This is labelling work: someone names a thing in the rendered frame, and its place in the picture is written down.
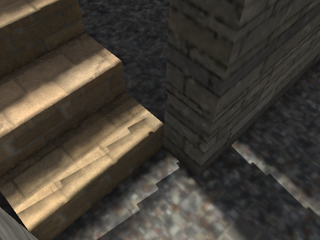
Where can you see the stairs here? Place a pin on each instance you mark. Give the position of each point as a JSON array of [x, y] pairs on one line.
[[69, 132]]

